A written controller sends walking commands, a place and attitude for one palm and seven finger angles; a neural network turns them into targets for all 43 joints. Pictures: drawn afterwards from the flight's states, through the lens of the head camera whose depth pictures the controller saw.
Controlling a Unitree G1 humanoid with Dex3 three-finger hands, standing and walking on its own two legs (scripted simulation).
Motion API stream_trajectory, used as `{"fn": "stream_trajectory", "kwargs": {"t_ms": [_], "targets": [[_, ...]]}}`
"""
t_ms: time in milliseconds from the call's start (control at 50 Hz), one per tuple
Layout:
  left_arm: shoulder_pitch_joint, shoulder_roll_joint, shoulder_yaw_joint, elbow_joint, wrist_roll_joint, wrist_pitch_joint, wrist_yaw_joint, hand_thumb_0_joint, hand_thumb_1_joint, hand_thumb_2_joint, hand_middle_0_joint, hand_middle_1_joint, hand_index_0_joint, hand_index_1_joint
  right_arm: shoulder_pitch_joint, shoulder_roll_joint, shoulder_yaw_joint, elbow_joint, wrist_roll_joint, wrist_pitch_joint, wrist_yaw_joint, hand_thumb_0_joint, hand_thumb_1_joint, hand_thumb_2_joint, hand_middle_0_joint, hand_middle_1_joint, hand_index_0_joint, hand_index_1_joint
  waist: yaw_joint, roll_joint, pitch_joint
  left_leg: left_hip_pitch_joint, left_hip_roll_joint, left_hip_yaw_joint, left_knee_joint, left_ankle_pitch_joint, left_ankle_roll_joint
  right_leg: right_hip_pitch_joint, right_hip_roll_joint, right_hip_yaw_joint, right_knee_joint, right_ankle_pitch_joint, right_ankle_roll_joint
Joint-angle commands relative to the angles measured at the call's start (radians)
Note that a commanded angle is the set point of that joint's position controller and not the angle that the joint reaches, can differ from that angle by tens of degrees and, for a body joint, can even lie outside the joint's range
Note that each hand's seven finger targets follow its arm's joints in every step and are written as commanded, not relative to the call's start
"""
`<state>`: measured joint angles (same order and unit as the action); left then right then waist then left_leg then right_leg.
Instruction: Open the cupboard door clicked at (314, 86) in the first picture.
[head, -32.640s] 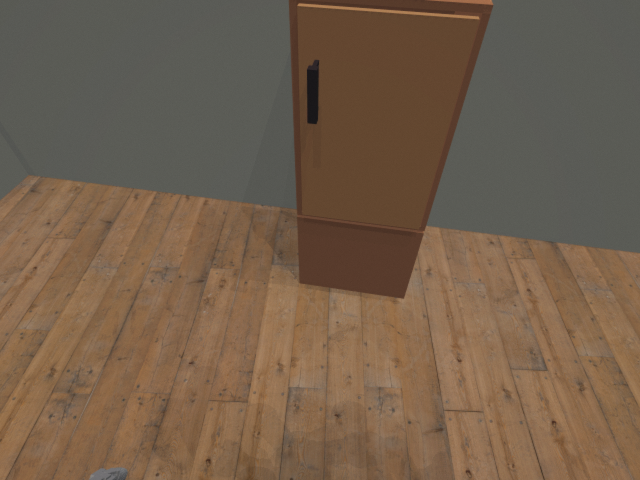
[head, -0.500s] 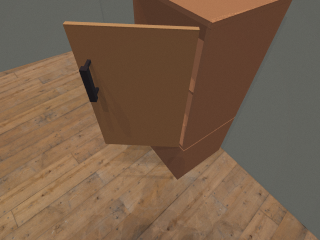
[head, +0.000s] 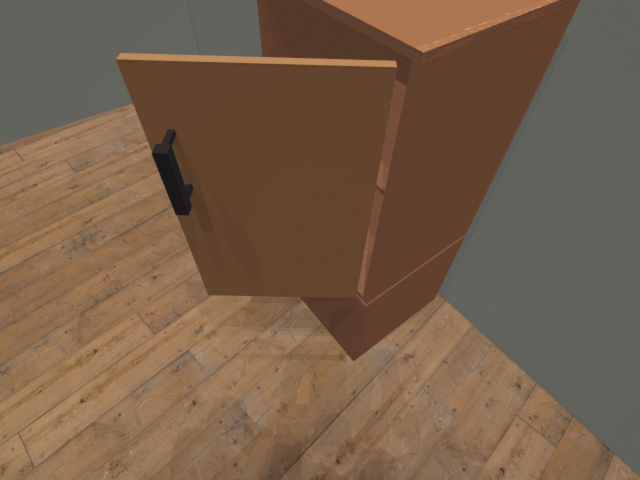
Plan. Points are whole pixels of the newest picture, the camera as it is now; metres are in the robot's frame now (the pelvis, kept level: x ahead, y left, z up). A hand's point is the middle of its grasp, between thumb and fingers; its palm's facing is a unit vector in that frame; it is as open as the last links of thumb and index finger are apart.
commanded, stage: come to a stop and stand still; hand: left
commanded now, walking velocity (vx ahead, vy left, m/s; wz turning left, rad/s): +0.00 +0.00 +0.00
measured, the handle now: (176, 173) +0.53 +0.27 +0.06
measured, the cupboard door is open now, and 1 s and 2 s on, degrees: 52 52 52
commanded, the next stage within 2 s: look again from close up in 0.42 s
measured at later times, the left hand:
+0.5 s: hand out of the picture -0.05 +0.14 -0.17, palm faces +0.05 -0.99 -0.15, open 7.3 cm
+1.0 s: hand out of the picture -0.01 +0.18 -0.17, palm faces +0.04 -0.98 -0.20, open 7.3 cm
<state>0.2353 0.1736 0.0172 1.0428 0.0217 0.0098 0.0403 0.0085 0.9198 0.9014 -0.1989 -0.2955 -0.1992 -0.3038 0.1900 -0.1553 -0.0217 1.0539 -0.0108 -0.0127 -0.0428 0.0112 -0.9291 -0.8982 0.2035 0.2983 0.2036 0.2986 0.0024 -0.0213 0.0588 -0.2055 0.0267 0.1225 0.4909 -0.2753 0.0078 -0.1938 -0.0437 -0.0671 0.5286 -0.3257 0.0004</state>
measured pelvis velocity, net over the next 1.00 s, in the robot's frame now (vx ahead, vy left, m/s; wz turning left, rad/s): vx -0.02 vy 0.01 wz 0.02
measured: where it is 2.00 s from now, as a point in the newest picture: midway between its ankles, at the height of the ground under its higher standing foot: outside the picture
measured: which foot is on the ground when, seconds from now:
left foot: down 0.00-1.00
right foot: down 0.00-1.00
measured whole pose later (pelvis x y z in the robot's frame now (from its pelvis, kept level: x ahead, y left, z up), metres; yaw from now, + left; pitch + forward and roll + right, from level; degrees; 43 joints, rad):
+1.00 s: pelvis -0.02 +0.01 +0.00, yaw +1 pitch -2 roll +0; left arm 0.28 0.15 0.00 1.08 0.02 -0.02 0.04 0.01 0.92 0.90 -0.20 -0.30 -0.20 -0.30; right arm 0.30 -0.14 0.01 1.10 -0.02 -0.02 -0.02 0.02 -0.92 -0.90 0.20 0.30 0.20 0.30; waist -0.01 0.01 0.02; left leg -0.22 0.01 0.09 0.50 -0.25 0.03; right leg -0.19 -0.05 -0.09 0.51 -0.29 0.01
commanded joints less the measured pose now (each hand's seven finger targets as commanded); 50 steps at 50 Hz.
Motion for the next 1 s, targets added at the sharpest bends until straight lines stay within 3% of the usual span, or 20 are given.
{"fn": "stream_trajectory", "kwargs": {"t_ms": [0, 180, 340, 460, 480, 500, 520, 540, 580, 620, 700, 740, 880, 940, 980], "targets": [[0.072, 0.088, 0.013, -0.03, -0.003, -0.012, -0.002, 0.0, 0.9, 0.9, -0.2, -0.3, -0.2, -0.3, 0.073, -0.083, -0.01, -0.02, -0.003, -0.003, 0.005, 0.0, -0.9, -0.9, 0.2, 0.3, 0.2, 0.3, 0.002, 0.013, -0.07, 0.05, 0.105, -0.097, -0.083, 0.271, 0.02, -0.017, -0.081, 0.081, -0.093, 0.312, -0.028], [0.073, 0.087, -0.003, 0.007, -0.007, -0.024, -0.01, 0.0, 0.9, 0.9, -0.2, -0.3, -0.2, -0.3, 0.086, -0.075, 0.01, 0.026, -0.003, -0.004, 0.016, 0.0, -0.9, -0.9, 0.2, 0.3, 0.2, 0.3, 0.003, 0.016, 0.011, 0.024, 0.087, -0.109, -0.155, 0.103, 0.009, -0.042, -0.08, 0.095, -0.206, 0.109, -0.032], [0.112, 0.073, -0.01, 0.038, -0.01, -0.032, -0.009, 0.0, 0.9, 0.9, -0.2, -0.3, -0.2, -0.3, 0.132, -0.059, 0.018, 0.062, -0.001, -0.005, 0.016, 0.0, -0.9, -0.9, 0.2, 0.3, 0.2, 0.3, 0.005, 0.0, 0.017, 0.023, 0.084, -0.105, -0.164, 0.084, 0.006, -0.034, -0.076, 0.092, -0.236, 0.072, -0.037], [0.146, 0.048, -0.012, 0.053, -0.012, -0.033, -0.006, 0.0, 0.9, 0.9, -0.2, -0.3, -0.2, -0.3, 0.168, -0.038, 0.021, 0.081, -0.001, -0.005, 0.013, 0.0, -0.9, -0.9, 0.2, 0.3, 0.2, 0.3, 0.006, 0.02, 0.031, 0.006, 0.079, -0.106, -0.16, 0.084, 0.005, -0.036, -0.074, 0.085, -0.233, 0.067, -0.04], [0.206, 0.073, -0.016, 0.081, 0.005, -0.057, 0.031, 0.0, 0.9, 0.9, -0.2, -0.3, -0.2, -0.3, 0.041, -0.085, 0.012, 0.012, 0.003, -0.018, 0.026, 0.0, -0.9, -0.9, 0.2, 0.3, 0.2, 0.3, 0.046, 0.035, 0.071, -0.095, 0.081, -0.075, 0.072, 0.078, -0.03, -0.053, -0.144, 0.161, -0.215, 0.477, -0.009], [0.145, 0.123, -0.007, 0.031, -0.004, -0.062, 0.022, 0.0, 0.9, 0.9, -0.2, -0.3, -0.2, -0.3, 0.134, -0.028, 0.01, -0.013, 0.002, 0.003, 0.03, 0.0, -0.9, -0.9, 0.2, 0.3, 0.2, 0.3, -0.04, 0.043, -0.025, -0.045, 0.053, -0.091, 0.087, -0.053, -0.018, -0.066, -0.195, 0.185, -0.248, 0.182, -0.065], [0.099, 0.111, -0.005, 0.011, -0.004, -0.064, 0.017, 0.0, 0.9, 0.9, -0.2, -0.3, -0.2, -0.3, 0.18, -0.03, 0.009, -0.002, -0.003, 0.005, 0.034, 0.0, -0.9, -0.9, 0.2, 0.3, 0.2, 0.3, -0.054, 0.023, -0.044, -0.016, 0.052, -0.086, 0.083, -0.032, -0.014, -0.12, -0.159, 0.155, -0.247, -0.037, -0.088], [0.087, 0.099, 0.0, 0.001, -0.003, -0.066, 0.015, 0.0, 0.9, 0.9, -0.2, -0.3, -0.2, -0.3, 0.211, -0.025, 0.012, -0.006, -0.009, 0.0, 0.036, 0.0, -0.9, -0.9, 0.2, 0.3, 0.2, 0.3, -0.056, 0.044, -0.069, 0.002, 0.046, -0.092, 0.052, 0.044, -0.003, -0.102, -0.131, 0.11, -0.201, 0.025, -0.086], [0.103, 0.063, -0.004, 0.003, -0.008, -0.058, 0.009, 0.0, 0.9, 0.9, -0.2, -0.3, -0.2, -0.3, 0.21, -0.035, 0.014, -0.008, -0.009, -0.007, 0.032, 0.0, -0.9, -0.9, 0.2, 0.3, 0.2, 0.3, -0.04, 0.06, -0.006, -0.05, 0.065, -0.117, 0.002, 0.059, 0.011, -0.116, -0.086, 0.084, -0.16, -0.018, -0.072], [0.127, 0.046, -0.006, 0.011, -0.009, -0.052, 0.005, 0.0, 0.9, 0.9, -0.2, -0.3, -0.2, -0.3, 0.199, -0.042, 0.016, -0.016, -0.007, -0.013, 0.026, 0.0, -0.9, -0.9, 0.2, 0.3, 0.2, 0.3, -0.021, 0.069, 0.0, -0.084, 0.076, -0.138, -0.04, 0.08, 0.023, -0.074, -0.062, 0.073, -0.121, 0.029, -0.061], [0.135, 0.038, -0.005, 0.017, -0.01, -0.044, 0.0, 0.0, 0.9, 0.9, -0.2, -0.3, -0.2, -0.3, 0.184, -0.056, 0.017, -0.015, -0.007, -0.017, 0.021, 0.0, -0.9, -0.9, 0.2, 0.3, 0.2, 0.3, -0.005, 0.004, 0.021, -0.1, 0.077, -0.145, -0.078, 0.069, 0.029, -0.05, -0.058, 0.06, -0.107, 0.055, -0.046], [0.13, 0.041, -0.006, 0.015, -0.009, -0.041, 0.0, 0.0, 0.9, 0.9, -0.2, -0.3, -0.2, -0.3, 0.18, -0.051, 0.018, -0.007, -0.007, -0.016, 0.021, 0.0, -0.9, -0.9, 0.2, 0.3, 0.2, 0.3, -0.002, 0.016, 0.047, -0.106, 0.074, -0.145, -0.096, 0.053, 0.03, -0.056, -0.06, 0.061, -0.116, 0.046, -0.043], [0.126, 0.056, 0.0, 0.009, -0.009, -0.037, -0.001, 0.0, 0.9, 0.9, -0.2, -0.3, -0.2, -0.3, 0.176, -0.073, 0.019, 0.012, -0.007, -0.024, 0.019, 0.0, -0.9, -0.9, 0.2, 0.3, 0.2, 0.3, 0.003, 0.021, 0.006, -0.075, 0.081, -0.151, -0.116, 0.118, 0.036, -0.01, -0.063, 0.048, -0.098, 0.12, -0.034], [0.124, 0.058, 0.0, 0.012, -0.007, -0.034, -0.001, 0.0, 0.9, 0.9, -0.2, -0.3, -0.2, -0.3, 0.162, -0.073, 0.018, 0.017, -0.007, -0.023, 0.018, 0.0, -0.9, -0.9, 0.2, 0.3, 0.2, 0.3, 0.005, 0.041, 0.026, -0.072, 0.084, -0.152, -0.133, 0.095, 0.036, -0.019, -0.061, 0.05, -0.11, 0.111, -0.032], [0.121, 0.063, 0.0, 0.011, -0.007, -0.034, -0.002, 0.0, 0.9, 0.9, -0.2, -0.3, -0.2, -0.3, 0.154, -0.08, 0.017, 0.018, -0.006, -0.021, 0.019, 0.0, -0.9, -0.9, 0.2, 0.3, 0.2, 0.3, 0.004, 0.022, 0.027, -0.072, 0.08, -0.149, -0.132, 0.084, 0.034, -0.021, -0.065, 0.055, -0.117, 0.106, -0.032]]}}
